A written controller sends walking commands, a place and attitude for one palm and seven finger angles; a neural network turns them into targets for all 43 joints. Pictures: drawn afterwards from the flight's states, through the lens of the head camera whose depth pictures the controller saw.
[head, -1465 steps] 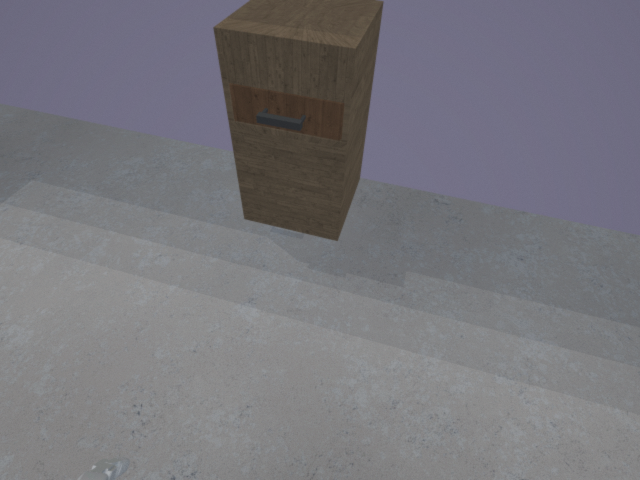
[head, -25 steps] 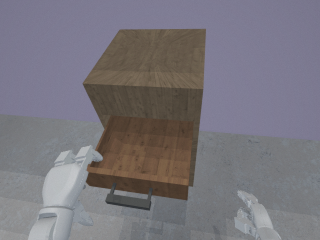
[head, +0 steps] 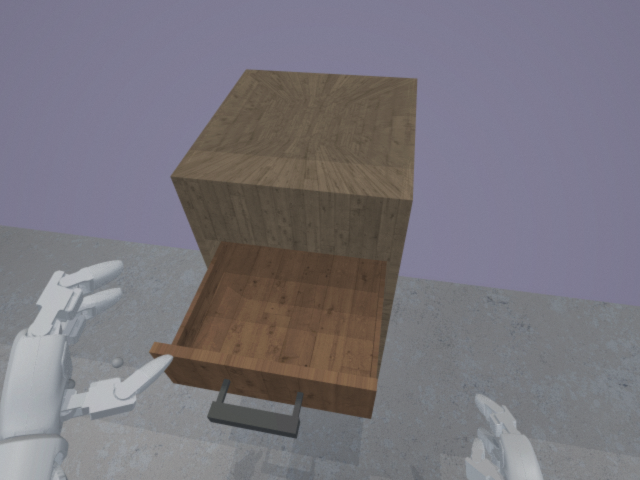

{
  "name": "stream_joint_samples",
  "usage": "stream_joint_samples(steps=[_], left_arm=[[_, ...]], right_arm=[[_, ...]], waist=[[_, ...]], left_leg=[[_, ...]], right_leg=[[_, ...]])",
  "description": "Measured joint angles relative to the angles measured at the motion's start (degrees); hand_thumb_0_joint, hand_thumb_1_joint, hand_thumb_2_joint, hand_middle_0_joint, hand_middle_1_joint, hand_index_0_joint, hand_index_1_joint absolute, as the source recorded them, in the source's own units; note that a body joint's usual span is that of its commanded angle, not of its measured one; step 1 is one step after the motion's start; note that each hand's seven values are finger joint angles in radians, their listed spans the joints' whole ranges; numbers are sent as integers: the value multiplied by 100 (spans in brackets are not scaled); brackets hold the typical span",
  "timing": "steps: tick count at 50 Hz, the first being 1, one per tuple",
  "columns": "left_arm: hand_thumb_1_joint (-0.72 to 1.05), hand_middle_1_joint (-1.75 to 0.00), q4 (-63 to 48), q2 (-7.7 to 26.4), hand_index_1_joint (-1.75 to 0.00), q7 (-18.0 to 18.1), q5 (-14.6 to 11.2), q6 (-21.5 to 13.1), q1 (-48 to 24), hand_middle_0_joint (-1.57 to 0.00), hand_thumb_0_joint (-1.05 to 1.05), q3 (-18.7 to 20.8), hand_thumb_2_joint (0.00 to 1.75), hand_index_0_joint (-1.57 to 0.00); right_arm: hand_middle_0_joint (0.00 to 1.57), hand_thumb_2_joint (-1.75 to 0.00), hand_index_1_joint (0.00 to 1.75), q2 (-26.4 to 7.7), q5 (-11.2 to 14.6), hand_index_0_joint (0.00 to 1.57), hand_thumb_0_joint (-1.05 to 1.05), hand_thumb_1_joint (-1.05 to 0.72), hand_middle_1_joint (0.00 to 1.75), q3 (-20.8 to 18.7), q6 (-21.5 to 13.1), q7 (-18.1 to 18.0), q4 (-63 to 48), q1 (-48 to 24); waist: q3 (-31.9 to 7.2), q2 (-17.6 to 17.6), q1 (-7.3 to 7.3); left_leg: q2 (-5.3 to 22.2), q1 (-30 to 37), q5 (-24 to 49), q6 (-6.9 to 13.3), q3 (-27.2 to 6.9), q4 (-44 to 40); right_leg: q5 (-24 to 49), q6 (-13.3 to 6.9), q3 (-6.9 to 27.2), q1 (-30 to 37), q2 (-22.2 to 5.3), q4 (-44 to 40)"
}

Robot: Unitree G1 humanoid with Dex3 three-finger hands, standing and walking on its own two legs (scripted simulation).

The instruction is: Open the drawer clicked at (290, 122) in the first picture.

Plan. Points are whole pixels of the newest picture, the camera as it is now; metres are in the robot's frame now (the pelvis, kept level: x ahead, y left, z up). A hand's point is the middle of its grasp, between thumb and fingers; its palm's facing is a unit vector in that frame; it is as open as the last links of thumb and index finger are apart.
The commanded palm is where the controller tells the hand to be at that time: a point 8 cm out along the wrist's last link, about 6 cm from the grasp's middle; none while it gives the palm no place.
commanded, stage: draw the hand back to the body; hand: left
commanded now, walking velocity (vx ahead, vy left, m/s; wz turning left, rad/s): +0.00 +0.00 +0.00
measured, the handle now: (258, 405) +0.27 +0.15 -0.20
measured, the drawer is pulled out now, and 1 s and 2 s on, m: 0.26 0.26 0.26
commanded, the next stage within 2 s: step back with the hand held close in 0.46 s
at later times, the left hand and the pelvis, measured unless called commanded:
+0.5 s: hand (74, 348) +0.19 +0.25 +0.16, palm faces +0.40 -0.82 -0.41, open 7.6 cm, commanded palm +0.14 +0.29 +0.18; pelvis +0.01 +0.01 +0.00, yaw +0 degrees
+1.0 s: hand (49, 384) +0.16 +0.25 +0.16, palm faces +0.30 -0.80 -0.52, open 7.4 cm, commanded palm +0.09 +0.30 +0.18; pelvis -0.03 +0.01 -0.01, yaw +2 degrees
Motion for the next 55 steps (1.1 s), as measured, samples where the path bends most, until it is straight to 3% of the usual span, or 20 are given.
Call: stream_joint_samples(steps=[11, 22, 30, 35, 39, 43, 50, 55], left_arm=[[52, -54, -240, 176, -54, 53, -78, -162, -58, -24, 0, 623, 74, -23], [82, -34, -263, 37, -35, -33, -82, -82, 17, -22, 1, 467, 87, -21], [87, -31, -346, 96, -31, -9, -101, -69, 0, -22, 1, 569, 90, -21], [88, -30, -405, 297, -31, 51, -33, -468, -183, -22, 1, 1116, 90, -21], [89, -30, -430, 232, -31, -1, -77, -535, 71, -21, 1, 1046, 90, -20], [89, -30, -597, 346, -31, -82, -96, -484, 496, -21, 1, 895, 90, -21], [88, -30, -1072, 768, -31, 11, -128, -534, 700, -22, 2, 1173, 90, -21], [88, -30, -977, 683, -31, 94, -145, -650, 450, -22, 1, 1306, 90, -21]], right_arm=[[20, -90, 30, 69, 70, 20, 2, -90, 30, -31, -54, -5, 21, -155], [20, -90, 30, 88, 60, 20, 2, -90, 30, -12, -10, 58, -11, -196], [20, -90, 30, 76, 73, 20, 2, -90, 30, 15, 68, 55, -33, -119], [20, -90, 30, 33, 15, 20, 1, -90, 30, 51, 342, 47, -194, -258], [20, -90, 30, -38, 78, 20, 1, -90, 30, -72, 520, 111, -292, -370], [20, -90, 30, -41, 144, 20, 1, -90, 30, -169, 659, 124, -348, -373], [20, -90, 30, 82, 78, 20, 2, -90, 30, -171, 674, 55, -388, -228], [20, -90, 30, 203, 34, 20, 2, -90, 30, -95, 611, 78, -354, -262]], waist=[[-144, 15, 49], [-160, 1, 61], [-173, 14, 37], [19, -97, -188], [105, -131, -385], [131, -292, -485], [87, -603, -375], [-14, -603, -289]], left_leg=[[-9, 57, -43, 34, -3, -15], [-54, -18, -42, 73, -19, -5], [-67, -46, -69, 86, -52, 49], [-118, -391, -31, 91, -133, 208], [-168, -707, 0, 106, -124, 355], [-232, -934, 0, 127, -83, 510], [-299, -1072, 49, 124, -43, 657], [-288, -1135, 62, 97, 0, 782]], right_leg=[[-26, 42, -2, 76, -8, -50], [-25, 86, -12, 19, -56, -58], [-43, 101, -45, 23, -75, -41], [0, 91, -123, -255, -138, 43], [70, 102, -115, -536, -188, 117], [67, 116, -71, -783, -253, 300], [86, 124, -26, -961, -323, 521], [100, 80, 11, -1053, -311, 671]])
